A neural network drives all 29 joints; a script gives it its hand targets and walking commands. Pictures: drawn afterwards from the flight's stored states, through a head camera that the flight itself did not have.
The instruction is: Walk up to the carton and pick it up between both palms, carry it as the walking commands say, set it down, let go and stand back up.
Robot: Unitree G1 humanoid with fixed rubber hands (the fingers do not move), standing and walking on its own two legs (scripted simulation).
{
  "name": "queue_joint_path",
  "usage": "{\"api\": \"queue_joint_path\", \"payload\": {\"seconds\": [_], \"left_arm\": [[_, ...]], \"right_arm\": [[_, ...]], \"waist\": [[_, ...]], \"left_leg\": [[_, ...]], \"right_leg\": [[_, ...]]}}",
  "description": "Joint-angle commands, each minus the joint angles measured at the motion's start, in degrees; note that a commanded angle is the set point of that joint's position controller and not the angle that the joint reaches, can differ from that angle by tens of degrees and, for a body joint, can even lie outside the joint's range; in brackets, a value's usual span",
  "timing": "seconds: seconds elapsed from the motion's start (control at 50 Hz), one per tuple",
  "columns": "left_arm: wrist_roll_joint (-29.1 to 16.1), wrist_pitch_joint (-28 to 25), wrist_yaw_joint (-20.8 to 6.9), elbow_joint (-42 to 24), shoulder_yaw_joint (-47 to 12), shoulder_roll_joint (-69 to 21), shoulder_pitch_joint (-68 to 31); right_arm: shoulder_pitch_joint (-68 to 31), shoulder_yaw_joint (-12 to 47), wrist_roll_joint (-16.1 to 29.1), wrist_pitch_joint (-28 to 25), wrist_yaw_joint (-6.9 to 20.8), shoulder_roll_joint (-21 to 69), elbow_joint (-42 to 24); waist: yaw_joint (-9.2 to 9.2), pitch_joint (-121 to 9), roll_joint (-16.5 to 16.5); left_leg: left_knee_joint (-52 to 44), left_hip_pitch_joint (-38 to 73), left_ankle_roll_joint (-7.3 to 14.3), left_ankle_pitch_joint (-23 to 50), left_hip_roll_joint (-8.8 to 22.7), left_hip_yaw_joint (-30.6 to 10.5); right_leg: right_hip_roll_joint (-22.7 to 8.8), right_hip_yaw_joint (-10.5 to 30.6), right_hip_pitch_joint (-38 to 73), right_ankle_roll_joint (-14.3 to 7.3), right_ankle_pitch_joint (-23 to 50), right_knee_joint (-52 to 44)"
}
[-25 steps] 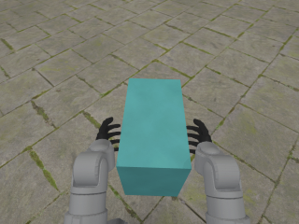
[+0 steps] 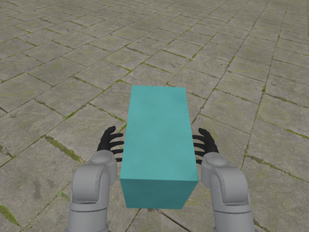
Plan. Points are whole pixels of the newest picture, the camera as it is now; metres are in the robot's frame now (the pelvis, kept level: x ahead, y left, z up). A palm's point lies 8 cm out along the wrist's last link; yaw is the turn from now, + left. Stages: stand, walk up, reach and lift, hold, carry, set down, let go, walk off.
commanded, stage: carry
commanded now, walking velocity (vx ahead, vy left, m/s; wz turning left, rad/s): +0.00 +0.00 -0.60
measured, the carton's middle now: (156, 146) +0.36 +0.02 +0.02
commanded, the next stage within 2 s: none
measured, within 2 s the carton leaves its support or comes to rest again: neither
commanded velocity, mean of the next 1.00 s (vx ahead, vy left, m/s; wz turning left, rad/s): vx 0.00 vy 0.00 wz -0.04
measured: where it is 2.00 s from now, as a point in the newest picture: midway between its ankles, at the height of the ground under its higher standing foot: outside the picture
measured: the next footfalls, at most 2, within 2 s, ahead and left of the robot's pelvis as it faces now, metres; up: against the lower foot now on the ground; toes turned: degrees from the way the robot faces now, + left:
right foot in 0.12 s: +0.04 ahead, -0.18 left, +0.00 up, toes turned -7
left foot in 0.34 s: -0.01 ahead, +0.05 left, +0.00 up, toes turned -18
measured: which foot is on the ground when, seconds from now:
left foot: down 0.00-0.14, up 0.16-0.32, down 0.34-1.00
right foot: up 0.00-0.10, down 0.12-0.72, up 0.74-0.88, down 0.90-1.00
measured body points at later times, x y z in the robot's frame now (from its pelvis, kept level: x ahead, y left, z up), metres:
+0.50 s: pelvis -0.10 -0.06 -0.01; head -0.12 -0.04 +0.44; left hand +0.20 +0.03 +0.08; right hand +0.16 -0.22 +0.08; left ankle -0.04 +0.06 -0.73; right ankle +0.00 -0.18 -0.73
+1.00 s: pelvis -0.18 -0.03 -0.01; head -0.20 -0.03 +0.44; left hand +0.13 +0.05 +0.08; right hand +0.09 -0.20 +0.08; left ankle -0.05 +0.05 -0.73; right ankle -0.17 -0.14 -0.73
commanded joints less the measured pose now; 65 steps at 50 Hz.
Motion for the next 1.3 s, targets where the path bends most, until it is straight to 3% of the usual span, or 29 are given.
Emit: {"api": "queue_joint_path", "payload": {"seconds": [0.0,0.06,0.08,0.1,0.12,0.14,0.16,0.2,0.3,0.34,0.36,0.38,0.4,0.44,0.52,0.56,0.64,0.68,0.72,0.74,0.78,0.86,0.88,0.92,0.96,1.02,1.08,1.16,1.28], "left_arm": [[-17.2,-3.2,-11.7,-7.1,-29.0,-56.7,-21.0],[-16.2,-2.9,-11.5,-4.7,-28.8,-56.2,-18.3],[-15.8,-2.8,-11.3,-4.6,-28.1,-56.8,-18.9],[-15.7,-2.6,-11.4,-5.4,-27.6,-56.2,-20.1],[-16.0,-2.4,-11.6,-4.4,-26.9,-56.4,-18.7],[-15.8,-3.5,-11.7,-5.2,-26.1,-56.5,-20.4],[-14.8,-4.2,-11.5,-4.2,-23.9,-57.8,-18.1],[-14.4,-5.0,-11.9,-5.9,-23.3,-58.6,-20.8],[-14.1,-8.1,-11.6,-10.6,-24.3,-58.4,-18.3],[-13.7,-7.9,-11.3,-9.9,-25.0,-57.7,-17.2],[-13.5,-7.0,-11.2,-7.7,-25.2,-58.3,-15.5],[-14.3,-6.6,-11.6,-9.7,-26.9,-58.2,-16.6],[-14.4,-6.3,-11.5,-10.2,-27.6,-57.1,-17.7],[-14.5,-5.8,-11.3,-10.3,-28.0,-56.3,-19.8],[-16.3,-3.8,-12.0,-8.8,-28.2,-56.0,-21.3],[-16.8,-3.4,-12.1,-8.5,-27.5,-55.8,-21.3],[-16.4,-2.4,-12.0,-7.4,-25.7,-57.0,-21.5],[-16.0,-2.0,-11.7,-8.3,-25.4,-57.1,-21.9],[-15.0,-1.8,-11.1,-8.2,-25.9,-58.4,-21.7],[-15.1,-1.9,-11.2,-9.0,-26.2,-58.4,-23.7],[-14.9,-2.0,-11.4,-7.5,-25.6,-58.8,-23.6],[-16.3,-2.7,-11.7,-5.6,-27.5,-59.0,-21.6],[-16.6,-2.6,-12.0,-5.6,-28.0,-59.3,-21.4],[-16.8,-2.3,-12.1,-5.4,-26.9,-58.3,-20.4],[-16.7,-3.1,-12.2,-4.7,-25.4,-59.9,-20.6],[-16.8,-3.3,-12.3,-6.2,-26.0,-61.7,-24.3],[-15.7,-2.9,-11.6,-6.5,-25.1,-60.3,-23.1],[-14.5,-2.4,-11.0,-5.9,-25.1,-59.3,-23.0],[-15.6,-2.5,-11.4,-4.4,-26.3,-61.6,-23.4]], "right_arm": [[-19.9,21.4,14.7,-3.0,9.2,51.6,-7.6],[-17.1,22.2,15.1,-2.5,9.5,52.2,-3.3],[-17.8,21.4,15.4,-3.0,9.5,52.4,-3.7],[-17.3,20.9,15.1,-2.7,9.3,52.7,-2.5],[-17.8,21.1,15.1,-2.7,9.2,53.3,-3.3],[-22.9,23.6,16.5,-2.9,10.3,55.3,-6.1],[-29.3,26.5,19.3,-3.2,10.8,56.4,-10.8],[-29.8,28.4,20.6,-3.5,11.0,59.8,-8.4],[-30.1,32.1,23.8,-5.1,11.9,59.7,-13.0],[-29.0,31.5,23.4,-5.0,12.0,58.5,-12.8],[-26.4,30.2,22.3,-4.9,11.8,58.1,-11.8],[-25.8,29.6,22.0,-5.1,11.7,56.7,-12.7],[-22.6,28.8,21.2,-4.7,11.9,56.8,-8.6],[-23.1,27.4,20.1,-4.3,12.1,55.8,-7.6],[-23.5,24.8,17.4,-3.2,11.2,54.4,-7.3],[-22.4,24.1,16.5,-2.7,10.7,54.6,-6.4],[-25.1,23.3,16.9,-2.2,10.2,55.5,-7.6],[-24.5,22.9,17.2,-1.9,10.4,56.2,-7.0],[-26.4,23.0,18.2,-1.8,10.7,56.7,-7.9],[-27.8,22.3,18.5,-1.9,11.1,56.4,-8.5],[-29.8,24.2,18.9,-1.4,11.1,57.0,-8.8],[-26.0,24.3,18.1,-1.9,10.3,55.8,-6.7],[-26.3,24.3,18.2,-2.1,10.4,55.6,-7.3],[-23.0,23.5,16.9,-1.9,9.8,56.3,-5.2],[-25.3,24.2,16.9,-1.9,10.1,57.6,-7.7],[-29.5,24.5,18.1,-2.3,11.0,58.7,-9.7],[-29.2,25.0,19.3,-1.7,11.3,58.7,-9.3],[-29.0,24.0,19.5,-1.3,11.6,57.6,-8.1],[-27.5,23.0,18.5,-1.5,11.8,58.3,-5.8]], "waist": [[-2.11,-15.9,10.2],[-2.78,-17.9,13.2],[-2.13,-18.0,14.6],[-2.17,-16.2,9.7],[-2.6,-15.4,2.9],[-2.13,-14.7,-11.5],[-1.96,-15.3,-14.8],[-2.6,-16.3,-9.6],[-1.86,-23.6,-11.0],[-1.7,-24.3,-6.3],[-2.12,-25.0,0.2],[-2.15,-23.2,6.5],[-2.17,-19.7,8.1],[-2.04,-15.4,5.1],[-2.92,-11.2,-1.9],[-3.38,-12.3,-8.9],[-3.93,-12.7,-8.9],[-4.11,-11.1,-1.3],[-3.22,-11.3,13.0],[-2.84,-11.0,14.4],[-1.69,-10.7,7.5],[-1.97,-15.5,5.9],[-1.76,-17.1,3.9],[-2.79,-17.5,-1.0],[-3.29,-17.8,-7.6],[-3.27,-14.2,-4.3],[-3.35,-13.0,-0.5],[-3.11,-13.6,4.3],[-2.71,-16.0,6.0]], "left_leg": [[-3.0,11.8,2.5,30.2,9.8,-4.7],[3.5,14.7,0.5,38.6,9.9,-2.4],[6.6,15.4,-2.4,37.0,8.4,-0.9],[9.1,10.2,-5.0,29.2,6.8,-1.3],[10.7,-0.8,-6.7,11.4,4.6,-2.4],[11.4,-8.4,-7.9,-7.8,-0.3,-1.3],[17.2,-8.5,-8.2,-12.2,-1.4,-4.0],[16.7,-8.9,-7.2,-8.5,-2.5,-6.4],[1.4,-1.5,-4.0,0.6,-4.8,-9.3],[-6.7,4.5,-3.0,3.0,-4.3,-10.1],[-5.3,9.3,-1.3,6.0,-1.3,-14.1],[-6.0,8.1,0.8,2.9,0.9,-19.3],[-7.4,5.9,1.3,-4.7,1.1,-19.0],[-7.8,2.1,0.3,-10.6,-0.2,-16.3],[-1.5,1.6,-0.2,-9.1,-4.9,-12.2],[4.0,4.0,-0.2,-8.2,-7.5,-9.8],[3.4,7.5,0.2,-8.6,-9.0,-8.6],[-5.5,2.8,2.1,-16.2,-4.9,-15.6],[-18.2,-6.7,3.8,-23.4,4.6,-25.3],[-23.8,-12.1,5.7,-28.9,9.0,-29.0],[-25.1,-16.8,5.4,-26.9,8.4,-25.2],[-7.6,3.0,2.4,-2.3,-0.1,-15.3],[-4.7,4.0,2.2,3.5,-1.2,-15.4],[1.9,-0.5,0.8,6.8,-3.5,-14.3],[-0.8,0.5,-1.3,6.8,-3.5,-12.7],[-0.6,3.4,0.0,5.2,-4.0,-13.3],[-5.6,3.4,1.0,-0.7,-3.1,-16.2],[-13.3,0.1,1.9,-8.8,0.5,-21.7],[-16.6,-1.6,1.8,-13.8,1.2,-21.5]], "right_leg": [[1.4,-4.7,0.6,1.4,0.6,-6.3],[2.8,-6.2,2.1,1.5,6.0,-17.0],[2.5,-5.9,5.3,2.0,12.5,-26.1],[-0.2,-1.6,10.3,1.3,19.4,-31.0],[-6.7,6.9,18.0,-0.2,36.8,-27.0],[-11.9,14.1,20.7,-4.5,49.3,-26.3],[-12.6,16.8,17.9,-7.1,52.2,-26.5],[-12.0,11.0,20.9,-6.9,43.2,-27.5],[-8.3,9.3,22.2,-4.3,23.7,-28.1],[-7.5,10.2,19.8,-4.3,19.0,-26.9],[-5.8,7.9,14.9,-3.3,16.9,-25.2],[-4.1,6.2,10.9,-2.4,11.9,-23.9],[-3.1,5.7,8.2,-2.4,9.5,-24.1],[-3.4,7.4,6.8,-3.2,7.2,-25.8],[-6.5,13.6,1.9,-4.0,-5.8,-33.7],[-7.5,14.0,-0.6,-2.9,-10.8,-37.2],[-6.2,11.1,-2.8,-1.4,-11.9,-36.3],[-2.5,6.6,-1.6,-0.7,-11.6,-28.3],[3.0,-0.6,5.8,-2.0,-1.7,-7.2],[3.3,-1.6,8.4,-1.8,1.9,1.9],[2.7,-2.8,11.6,-2.1,4.6,6.3],[2.3,-1.2,8.4,-2.9,7.6,-20.6],[0.8,0.1,11.3,-2.6,11.8,-27.5],[-8.2,11.1,16.6,-3.1,22.2,-30.8],[-9.7,12.3,14.8,-5.9,24.8,-28.1],[-7.4,9.2,6.5,-5.3,1.4,-31.3],[-5.3,8.1,3.2,-5.1,-6.9,-30.0],[-2.2,4.8,5.7,-4.7,-3.6,-24.8],[0.2,1.2,8.9,-4.6,1.3,-19.5]]}}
